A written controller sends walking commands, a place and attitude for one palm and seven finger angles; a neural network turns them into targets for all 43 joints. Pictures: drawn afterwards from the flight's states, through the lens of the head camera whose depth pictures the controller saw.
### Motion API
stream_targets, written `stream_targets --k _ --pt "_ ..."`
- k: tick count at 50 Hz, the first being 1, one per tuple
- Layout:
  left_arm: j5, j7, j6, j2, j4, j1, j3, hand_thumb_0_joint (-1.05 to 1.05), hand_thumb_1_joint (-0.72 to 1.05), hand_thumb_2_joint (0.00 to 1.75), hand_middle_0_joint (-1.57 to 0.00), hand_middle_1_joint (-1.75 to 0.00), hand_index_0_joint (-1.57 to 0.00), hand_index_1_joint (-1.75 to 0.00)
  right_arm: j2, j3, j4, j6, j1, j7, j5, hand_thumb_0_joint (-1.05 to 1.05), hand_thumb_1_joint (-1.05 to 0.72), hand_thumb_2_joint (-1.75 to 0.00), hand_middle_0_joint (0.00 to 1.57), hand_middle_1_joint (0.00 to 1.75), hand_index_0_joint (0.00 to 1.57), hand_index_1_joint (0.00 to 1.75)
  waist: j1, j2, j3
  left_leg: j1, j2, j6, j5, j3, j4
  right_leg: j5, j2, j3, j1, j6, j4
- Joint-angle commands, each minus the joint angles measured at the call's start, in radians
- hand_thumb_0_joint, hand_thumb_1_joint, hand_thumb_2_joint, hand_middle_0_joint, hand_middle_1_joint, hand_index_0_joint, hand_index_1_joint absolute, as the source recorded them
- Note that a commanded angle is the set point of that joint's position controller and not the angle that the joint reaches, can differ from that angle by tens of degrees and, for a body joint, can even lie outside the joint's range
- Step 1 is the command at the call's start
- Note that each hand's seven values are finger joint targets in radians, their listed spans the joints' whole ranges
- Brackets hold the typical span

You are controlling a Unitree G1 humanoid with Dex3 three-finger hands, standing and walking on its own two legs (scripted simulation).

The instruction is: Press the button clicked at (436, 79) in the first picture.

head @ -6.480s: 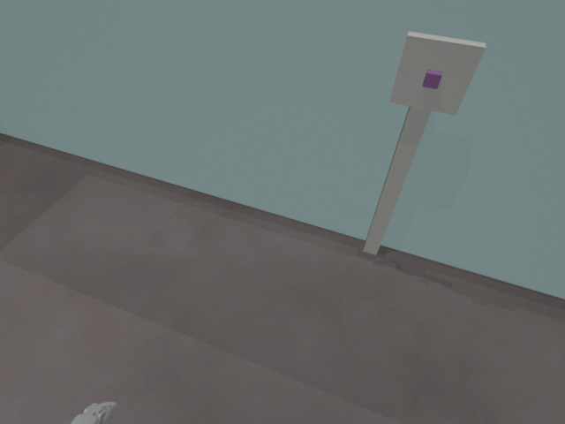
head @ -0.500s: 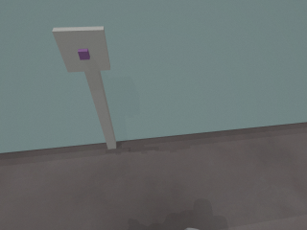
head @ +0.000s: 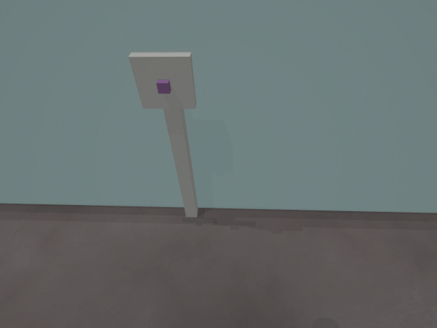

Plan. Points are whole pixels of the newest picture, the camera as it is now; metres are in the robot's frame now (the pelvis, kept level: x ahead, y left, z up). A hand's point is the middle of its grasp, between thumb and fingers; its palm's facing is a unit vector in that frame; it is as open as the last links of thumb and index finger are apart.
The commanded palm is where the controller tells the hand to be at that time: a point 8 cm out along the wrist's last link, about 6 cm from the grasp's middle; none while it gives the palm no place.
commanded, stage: take the last steps up to it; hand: left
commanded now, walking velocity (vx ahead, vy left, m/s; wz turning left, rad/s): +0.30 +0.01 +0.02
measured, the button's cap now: (164, 86) +0.77 +0.23 +0.05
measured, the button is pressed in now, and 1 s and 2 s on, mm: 0 0 0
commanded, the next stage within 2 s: come to a stop and stand still in 0.72 s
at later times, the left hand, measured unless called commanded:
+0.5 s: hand out of the picture +0.15 +0.26 -0.18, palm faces +0.03 -0.99 -0.15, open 7.4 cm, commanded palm none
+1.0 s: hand (156, 244) +0.35 +0.20 -0.18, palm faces -0.01 -0.97 -0.24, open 7.2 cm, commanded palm none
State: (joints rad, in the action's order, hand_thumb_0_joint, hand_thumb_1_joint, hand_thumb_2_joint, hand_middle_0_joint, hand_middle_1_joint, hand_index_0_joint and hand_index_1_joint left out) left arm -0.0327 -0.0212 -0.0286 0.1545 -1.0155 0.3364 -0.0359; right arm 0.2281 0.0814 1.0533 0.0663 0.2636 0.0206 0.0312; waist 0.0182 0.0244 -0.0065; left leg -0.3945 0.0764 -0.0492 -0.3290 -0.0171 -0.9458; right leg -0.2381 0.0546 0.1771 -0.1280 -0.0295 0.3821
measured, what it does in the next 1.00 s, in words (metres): walks ahead: left foot, then right foot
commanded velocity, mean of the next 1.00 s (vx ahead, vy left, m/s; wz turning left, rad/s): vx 0.14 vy -0.01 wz -0.03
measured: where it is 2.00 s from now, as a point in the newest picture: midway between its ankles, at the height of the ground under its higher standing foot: outside the picture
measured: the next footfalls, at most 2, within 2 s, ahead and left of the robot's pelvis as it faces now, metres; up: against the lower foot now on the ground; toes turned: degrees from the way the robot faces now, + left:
left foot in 0.18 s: +0.07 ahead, +0.15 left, +0.00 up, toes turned +8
right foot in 0.74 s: +0.35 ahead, -0.06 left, +0.00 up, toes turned -11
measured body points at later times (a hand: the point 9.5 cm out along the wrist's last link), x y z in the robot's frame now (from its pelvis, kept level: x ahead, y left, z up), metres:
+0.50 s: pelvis +0.11 +0.08 +0.00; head +0.11 +0.10 +0.45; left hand +0.15 +0.31 -0.17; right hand +0.04 -0.14 -0.15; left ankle +0.03 +0.15 -0.75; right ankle +0.18 -0.07 -0.66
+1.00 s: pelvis +0.28 +0.02 -0.01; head +0.31 +0.01 +0.44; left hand +0.35 +0.25 -0.16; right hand +0.30 -0.21 -0.17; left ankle +0.31 +0.16 -0.71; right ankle +0.31 -0.05 -0.75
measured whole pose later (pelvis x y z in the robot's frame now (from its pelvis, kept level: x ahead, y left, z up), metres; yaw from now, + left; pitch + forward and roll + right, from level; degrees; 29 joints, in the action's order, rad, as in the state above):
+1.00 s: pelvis +0.28 +0.02 -0.01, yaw -2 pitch +0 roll -1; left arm -0.02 -0.04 -0.03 0.15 -1.06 0.18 -0.04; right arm 0.16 0.05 1.05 0.00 0.24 -0.04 0.01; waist -0.02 0.04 -0.06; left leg -0.45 0.09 -0.03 -0.37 -0.04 -0.89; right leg -0.21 -0.02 0.17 -0.26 -0.08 0.47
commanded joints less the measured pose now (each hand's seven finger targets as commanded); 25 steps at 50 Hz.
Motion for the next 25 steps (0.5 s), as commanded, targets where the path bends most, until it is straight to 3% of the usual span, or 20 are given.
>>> stream_targets --k 1,3,5,6,7,8,9,10,11,12,13,15,17,19,22,25 --pt "-0.004 0.002 -0.026 0.18 -0.019 0.103 -0.034 0.0 0.9 0.9 -0.2 -0.3 -0.2 -0.3 0.015 -0.012 -0.106 -0.058 -0.121 0.009 -0.006 0.0 -0.9 -0.9 0.2 0.3 0.2 0.3 0.052 -0.185 -0.075 -0.099 0.005 0.015 -0.059 -0.051 0.191 -0.182 0.28 -0.285 0.055 -0.111 -0.231" --pt "-0.004 0.005 -0.022 0.184 -0.034 0.1 -0.036 0.0 0.9 0.9 -0.2 -0.3 -0.2 -0.3 0.003 -0.017 -0.099 -0.066 -0.101 0.008 -0.009 0.0 -0.9 -0.9 0.2 0.3 0.2 0.3 0.042 -0.192 -0.08 -0.019 -0.006 0.028 -0.063 -0.075 0.264 -0.196 0.271 -0.262 -0.005 -0.11 -0.224" --pt "0.003 0.007 -0.016 0.175 -0.05 0.084 -0.035 0.0 0.9 0.9 -0.2 -0.3 -0.2 -0.3 -0.005 -0.023 -0.078 -0.078 -0.045 0.002 -0.01 0.0 -0.9 -0.9 0.2 0.3 0.2 0.3 0.008 -0.175 -0.075 0.135 -0.028 0.035 0.003 -0.115 0.397 -0.201 0.226 -0.211 -0.086 -0.084 -0.171" --pt "0.009 0.009 -0.014 0.169 -0.056 0.073 -0.033 0.0 0.9 0.9 -0.2 -0.3 -0.2 -0.3 -0.001 -0.023 -0.054 -0.084 0.008 -0.001 -0.011 0.0 -0.9 -0.9 0.2 0.3 0.2 0.3 -0.02 -0.126 -0.059 0.256 -0.047 0.035 0.054 -0.146 0.476 -0.233 0.194 -0.178 -0.154 -0.063 -0.129" --pt "0.013 0.012 -0.009 0.149 -0.059 0.061 -0.026 0.0 0.9 0.9 -0.2 -0.3 -0.2 -0.3 0.027 -0.02 -0.028 -0.093 0.076 -0.01 -0.014 0.0 -0.9 -0.9 0.2 0.3 0.2 0.3 -0.052 -0.04 -0.042 0.394 -0.031 0.036 0.043 -0.126 0.525 -0.254 0.157 -0.137 -0.251 -0.035 -0.049" --pt "0.016 0.017 -0.007 0.098 -0.046 0.051 -0.016 0.0 0.9 0.9 -0.2 -0.3 -0.2 -0.3 0.09 -0.004 -0.003 -0.101 0.17 -0.021 -0.01 0.0 -0.9 -0.9 0.2 0.3 0.2 0.3 -0.097 0.143 -0.016 0.5 0.119 0.081 -0.096 0.086 0.613 -0.27 0.079 -0.072 -0.381 0.01 0.149" --pt "0.016 0.02 -0.005 0.046 -0.016 0.029 -0.003 0.0 0.9 0.9 -0.2 -0.3 -0.2 -0.3 0.182 0.018 0.016 -0.1 0.253 -0.029 -0.004 0.0 -0.9 -0.9 0.2 0.3 0.2 0.3 -0.125 0.334 -0.031 0.515 0.325 0.165 -0.269 0.363 0.768 -0.335 -0.008 0.008 -0.52 0.042 0.418" --pt "0.007 0.018 -0.003 0.075 0.013 -0.041 -0.008 0.0 0.9 0.9 -0.2 -0.3 -0.2 -0.3 0.194 0.017 0.016 -0.095 0.266 -0.035 -0.004 0.0 -0.9 -0.9 0.2 0.3 0.2 0.3 -0.133 0.22 -0.091 0.433 0.379 0.212 -0.314 0.413 0.818 -0.331 0.016 -0.078 -0.559 0.025 0.565" --pt "0.001 0.018 0.003 0.079 0.007 -0.052 -0.012 0.0 0.9 0.9 -0.2 -0.3 -0.2 -0.3 0.171 0.01 0.011 -0.098 0.224 -0.041 -0.006 0.0 -0.9 -0.9 0.2 0.3 0.2 0.3 -0.111 0.222 -0.112 0.372 0.356 0.206 -0.329 0.401 0.833 -0.289 0.044 -0.116 -0.568 0.017 0.652" --pt "-0.001 0.023 0.004 0.084 -0.01 -0.06 -0.015 0.0 0.9 0.9 -0.2 -0.3 -0.2 -0.3 0.12 -0.006 0.008 -0.104 0.183 -0.045 -0.006 0.0 -0.9 -0.9 0.2 0.3 0.2 0.3 -0.096 0.166 -0.159 0.318 0.321 0.194 -0.265 0.347 0.835 -0.213 0.062 -0.138 -0.575 0.017 0.71" --pt "-0.001 0.03 0.002 0.076 -0.031 -0.041 -0.018 0.0 0.9 0.9 -0.2 -0.3 -0.2 -0.3 0.076 -0.019 -0.003 -0.111 0.141 -0.047 -0.009 0.0 -0.9 -0.9 0.2 0.3 0.2 0.3 -0.067 0.11 -0.193 0.274 0.281 0.175 -0.152 0.254 0.831 -0.131 0.078 -0.148 -0.551 0.019 0.726" --pt "-0.001 0.037 0.003 0.045 -0.056 0.011 -0.017 0.0 0.9 0.9 -0.2 -0.3 -0.2 -0.3 0.036 -0.027 -0.007 -0.131 0.133 -0.049 -0.011 0.0 -0.9 -0.9 0.2 0.3 0.2 0.3 -0.034 0.047 -0.16 0.283 0.221 0.159 0.098 0.127 0.812 -0.027 0.072 -0.134 -0.509 0.038 0.731" --pt "0.002 0.037 0.011 0.038 -0.068 0.037 -0.021 0.0 0.9 0.9 -0.2 -0.3 -0.2 -0.3 0.031 -0.034 0.001 -0.142 0.146 -0.053 -0.018 0.0 -0.9 -0.9 0.2 0.3 0.2 0.3 -0.015 0.056 -0.135 0.298 0.19 0.143 0.243 0.051 0.802 0.031 0.059 -0.134 -0.501 0.048 0.75" --pt "0.003 0.035 0.021 0.043 -0.061 0.026 -0.026 0.0 0.9 0.9 -0.2 -0.3 -0.2 -0.3 0.016 -0.04 0.015 -0.147 0.17 -0.057 -0.022 0.0 -0.9 -0.9 0.2 0.3 0.2 0.3 -0.008 0.092 -0.132 0.325 0.18 0.129 0.372 0.01 0.785 0.066 0.054 -0.136 -0.535 0.054 0.759" --pt "0.006 0.036 0.026 0.05 -0.032 -0.049 -0.032 0.0 0.9 0.9 -0.2 -0.3 -0.2 -0.3 0.007 -0.044 0.037 -0.151 0.212 -0.062 -0.02 0.0 -0.9 -0.9 0.2 0.3 0.2 0.3 -0.012 0.081 -0.152 0.353 0.199 0.152 0.484 0.009 0.772 0.089 0.06 -0.138 -0.594 0.057 0.734" --pt "0.009 0.039 0.026 0.042 0.005 -0.15 -0.026 0.0 0.9 0.9 -0.2 -0.3 -0.2 -0.3 0.001 -0.047 0.064 -0.151 0.267 -0.067 -0.013 0.0 -0.9 -0.9 0.2 0.3 0.2 0.3 -0.036 0.084 -0.188 0.387 0.213 0.173 0.569 0.008 0.754 0.091 0.064 -0.117 -0.628 0.051 0.646"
